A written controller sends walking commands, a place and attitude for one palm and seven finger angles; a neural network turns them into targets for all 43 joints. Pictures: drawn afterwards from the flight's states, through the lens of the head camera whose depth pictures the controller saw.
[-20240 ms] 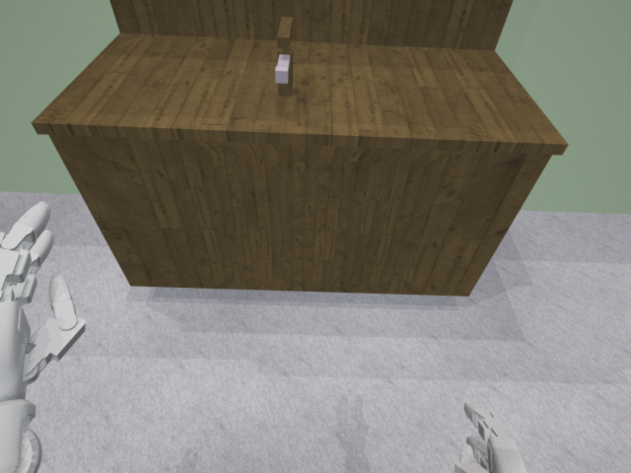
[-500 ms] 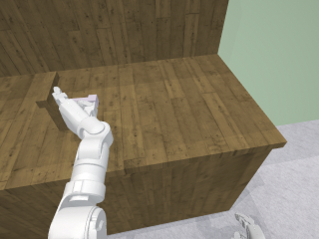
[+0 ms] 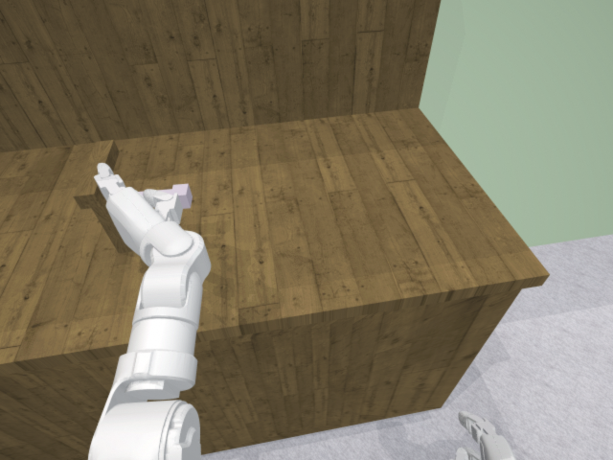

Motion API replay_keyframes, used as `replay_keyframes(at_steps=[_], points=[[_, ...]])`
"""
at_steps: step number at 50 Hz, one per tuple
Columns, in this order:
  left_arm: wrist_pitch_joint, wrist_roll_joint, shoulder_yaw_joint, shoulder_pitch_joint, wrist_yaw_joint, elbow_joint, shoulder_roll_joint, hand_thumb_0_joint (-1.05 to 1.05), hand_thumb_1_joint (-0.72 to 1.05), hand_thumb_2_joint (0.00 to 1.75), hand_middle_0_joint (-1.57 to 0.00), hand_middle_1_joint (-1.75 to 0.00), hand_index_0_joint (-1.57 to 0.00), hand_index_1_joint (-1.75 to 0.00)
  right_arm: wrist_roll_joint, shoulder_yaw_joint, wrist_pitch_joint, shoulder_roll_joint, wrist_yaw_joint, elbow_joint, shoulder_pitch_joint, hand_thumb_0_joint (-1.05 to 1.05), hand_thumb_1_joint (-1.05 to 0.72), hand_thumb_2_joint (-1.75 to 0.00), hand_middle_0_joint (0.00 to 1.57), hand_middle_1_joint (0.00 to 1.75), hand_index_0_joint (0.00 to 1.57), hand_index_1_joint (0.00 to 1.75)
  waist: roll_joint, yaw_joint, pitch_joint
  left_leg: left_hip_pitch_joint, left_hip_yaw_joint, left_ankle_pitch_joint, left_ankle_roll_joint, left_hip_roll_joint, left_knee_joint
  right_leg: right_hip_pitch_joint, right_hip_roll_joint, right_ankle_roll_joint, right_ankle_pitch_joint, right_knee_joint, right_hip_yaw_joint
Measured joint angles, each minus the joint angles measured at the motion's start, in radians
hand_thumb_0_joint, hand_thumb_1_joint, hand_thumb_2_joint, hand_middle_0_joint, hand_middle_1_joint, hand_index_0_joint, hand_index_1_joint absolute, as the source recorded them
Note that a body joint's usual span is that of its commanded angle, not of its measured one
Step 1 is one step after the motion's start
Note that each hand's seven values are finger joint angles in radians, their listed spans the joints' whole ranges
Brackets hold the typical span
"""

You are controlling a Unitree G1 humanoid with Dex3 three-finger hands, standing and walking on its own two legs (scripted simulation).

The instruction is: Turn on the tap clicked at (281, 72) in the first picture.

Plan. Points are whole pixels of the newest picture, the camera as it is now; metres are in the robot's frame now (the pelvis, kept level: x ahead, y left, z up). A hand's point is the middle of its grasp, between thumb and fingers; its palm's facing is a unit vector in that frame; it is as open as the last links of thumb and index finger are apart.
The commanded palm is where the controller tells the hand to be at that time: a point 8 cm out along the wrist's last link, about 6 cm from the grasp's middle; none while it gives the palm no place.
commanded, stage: lift the hand up off the lever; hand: left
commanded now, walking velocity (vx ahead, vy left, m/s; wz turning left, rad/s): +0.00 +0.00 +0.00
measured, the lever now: (181, 196) +0.47 +0.24 +0.09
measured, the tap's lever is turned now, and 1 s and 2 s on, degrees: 86 86 86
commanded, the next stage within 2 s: draw the hand back beside the body in 0.48 s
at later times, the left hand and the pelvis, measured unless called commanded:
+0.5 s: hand (178, 192) +0.41 +0.21 +0.16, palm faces +0.77 -0.64 -0.06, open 7.8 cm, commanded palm +0.36 +0.23 +0.16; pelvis +0.02 +0.00 +0.00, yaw +0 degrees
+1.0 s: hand (118, 264) +0.29 +0.24 +0.15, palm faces +0.38 -0.89 -0.23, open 7.7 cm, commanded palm +0.27 +0.26 +0.17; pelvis +0.01 +0.01 +0.01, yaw -2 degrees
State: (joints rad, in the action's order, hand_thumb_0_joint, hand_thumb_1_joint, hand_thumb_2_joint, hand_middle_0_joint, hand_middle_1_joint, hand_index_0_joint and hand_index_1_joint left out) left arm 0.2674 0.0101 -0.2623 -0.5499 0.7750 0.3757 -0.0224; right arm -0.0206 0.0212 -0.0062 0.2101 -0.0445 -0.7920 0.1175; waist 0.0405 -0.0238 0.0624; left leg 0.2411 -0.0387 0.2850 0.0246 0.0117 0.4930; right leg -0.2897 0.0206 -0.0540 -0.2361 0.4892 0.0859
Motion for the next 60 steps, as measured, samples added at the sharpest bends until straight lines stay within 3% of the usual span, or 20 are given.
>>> replay_keyframes(at_steps=[20, 30, 31, 34, 39, 40, 42, 44, 47, 50, 53, 56, 60], points=[[0.066, -0.009, 0.008, -0.011, -0.009, -0.036, 0.010, 0.02, 0.90, 0.90, -0.15, -0.15, -0.15, -0.15, 0.005, -0.006, -0.005, -0.005, 0.006, 0.001, -0.022, 0.01, -0.90, -0.90, 0.20, 0.29, 0.20, 0.30, 0.002, -0.015, -0.004, -0.040, 0.002, -0.002, -0.002, 0.000, -0.038, 0.038, 0.001, 0.004, 0.000, -0.035, -0.002], [0.072, -0.001, 0.013, -0.004, -0.005, -0.060, 0.016, 0.02, 0.90, 0.90, -0.15, -0.15, -0.15, -0.15, -0.001, -0.003, -0.012, -0.007, 0.012, 0.011, -0.037, 0.01, -0.90, -0.90, 0.20, 0.29, 0.20, 0.30, 0.001, -0.019, -0.006, -0.041, 0.003, 0.008, -0.003, 0.000, -0.039, 0.038, 0.001, 0.006, -0.010, -0.034, -0.003], [0.074, 0.007, 0.025, 0.009, -0.034, -0.078, 0.008, 0.02, 0.90, 0.90, -0.15, -0.15, -0.15, -0.15, 0.001, -0.006, -0.018, -0.007, 0.010, 0.016, -0.036, 0.01, -0.90, -0.90, 0.20, 0.29, 0.20, 0.30, -0.001, -0.019, -0.007, -0.045, 0.005, 0.009, -0.004, -0.001, -0.041, 0.039, 0.000, 0.006, -0.012, -0.031, -0.005], [0.060, -0.004, 0.066, 0.095, -0.204, -0.175, -0.036, 0.02, 0.90, 0.90, -0.15, -0.15, -0.15, -0.15, 0.015, -0.012, -0.045, -0.010, -0.006, 0.054, -0.024, 0.01, -0.90, -0.90, 0.20, 0.30, 0.20, 0.30, -0.003, -0.013, -0.013, -0.074, 0.020, 0.010, -0.008, -0.001, -0.052, 0.057, 0.001, 0.006, -0.018, -0.028, -0.019], [0.029, -0.093, 0.080, 0.301, -0.487, -0.347, -0.125, 0.02, 0.90, 0.90, -0.16, -0.16, -0.15, -0.16, 0.054, -0.026, -0.077, -0.003, -0.036, 0.115, 0.013, 0.01, -0.90, -0.90, 0.20, 0.30, 0.20, 0.30, 0.004, -0.001, -0.011, -0.143, 0.051, 0.008, -0.014, 0.007, -0.078, 0.114, 0.011, 0.009, -0.014, -0.052, -0.049], [0.034, -0.117, 0.071, 0.340, -0.523, -0.374, -0.138, 0.02, 0.90, 0.90, -0.16, -0.16, -0.15, -0.17, 0.062, -0.028, -0.079, 0.000, -0.040, 0.124, 0.018, 0.01, -0.90, -0.90, 0.20, 0.30, 0.20, 0.30, 0.005, 0.000, -0.010, -0.155, 0.055, 0.009, -0.014, 0.010, -0.083, 0.125, 0.014, 0.008, -0.012, -0.057, -0.052], [-0.016, -0.130, 0.059, 0.426, -0.576, -0.399, -0.185, 0.02, 0.89, 0.90, -0.16, -0.17, -0.16, -0.17, 0.056, -0.031, -0.071, 0.003, -0.032, 0.138, 0.025, 0.01, -0.90, -0.90, 0.20, 0.29, 0.20, 0.30, 0.003, 0.011, -0.015, -0.173, 0.057, 0.010, -0.013, 0.013, -0.093, 0.140, 0.017, 0.008, -0.009, -0.063, -0.054], [-0.080, -0.130, 0.045, 0.512, -0.611, -0.410, -0.234, 0.02, 0.89, 0.90, -0.17, -0.17, -0.16, -0.18, 0.054, -0.029, -0.054, 0.006, -0.020, 0.154, 0.034, 0.01, -0.90, -0.90, 0.20, 0.29, 0.20, 0.30, 0.000, 0.016, -0.027, -0.184, 0.056, 0.007, -0.009, 0.015, -0.100, 0.150, 0.019, 0.008, -0.003, -0.069, -0.053], [-0.148, -0.113, 0.037, 0.601, -0.630, -0.439, -0.275, 0.02, 0.89, 0.90, -0.17, -0.18, -0.17, -0.18, 0.050, -0.020, -0.015, 0.021, -0.013, 0.170, 0.055, 0.01, -0.90, -0.90, 0.20, 0.29, 0.19, 0.30, 0.005, -0.003, -0.060, -0.197, 0.051, -0.003, -0.009, 0.015, -0.104, 0.175, 0.019, 0.008, 0.015, -0.091, -0.048], [-0.208, -0.101, 0.061, 0.603, -0.626, -0.456, -0.280, 0.02, 0.89, 0.90, -0.17, -0.19, -0.17, -0.19, 0.047, -0.017, 0.022, 0.042, -0.015, 0.156, 0.066, 0.01, -0.90, -0.90, 0.20, 0.29, 0.19, 0.30, 0.017, -0.036, -0.095, -0.205, 0.036, -0.021, -0.015, 0.006, -0.108, 0.197, 0.010, 0.013, 0.036, -0.114, -0.035], [-0.267, -0.094, 0.093, 0.548, -0.620, -0.445, -0.273, 0.02, 0.89, 0.90, -0.17, -0.20, -0.17, -0.20, 0.047, -0.026, 0.041, 0.045, -0.019, 0.130, 0.049, 0.01, -0.90, -0.90, 0.20, 0.29, 0.19, 0.30, 0.016, -0.052, -0.120, -0.202, 0.022, -0.044, -0.021, -0.007, -0.116, 0.201, -0.004, 0.019, 0.054, -0.124, -0.021], [-0.313, -0.089, 0.118, 0.503, -0.623, -0.427, -0.266, 0.02, 0.90, 0.90, -0.17, -0.20, -0.17, -0.21, 0.047, -0.041, 0.048, 0.027, -0.019, 0.123, 0.023, 0.01, -0.90, -0.90, 0.20, 0.29, 0.20, 0.30, 0.010, -0.046, -0.131, -0.199, 0.022, -0.066, -0.025, -0.014, -0.130, 0.196, -0.011, 0.021, 0.073, -0.133, -0.021], [-0.349, -0.091, 0.121, 0.519, -0.646, -0.411, -0.265, 0.02, 0.89, 0.90, -0.18, -0.22, -0.17, -0.22, 0.047, -0.061, 0.041, -0.008, -0.011, 0.141, 0.003, 0.01, -0.90, -0.90, 0.20, 0.29, 0.20, 0.30, 0.007, -0.013, -0.122, -0.203, 0.039, -0.084, -0.027, -0.015, -0.151, 0.191, -0.010, 0.023, 0.094, -0.148, -0.038]])
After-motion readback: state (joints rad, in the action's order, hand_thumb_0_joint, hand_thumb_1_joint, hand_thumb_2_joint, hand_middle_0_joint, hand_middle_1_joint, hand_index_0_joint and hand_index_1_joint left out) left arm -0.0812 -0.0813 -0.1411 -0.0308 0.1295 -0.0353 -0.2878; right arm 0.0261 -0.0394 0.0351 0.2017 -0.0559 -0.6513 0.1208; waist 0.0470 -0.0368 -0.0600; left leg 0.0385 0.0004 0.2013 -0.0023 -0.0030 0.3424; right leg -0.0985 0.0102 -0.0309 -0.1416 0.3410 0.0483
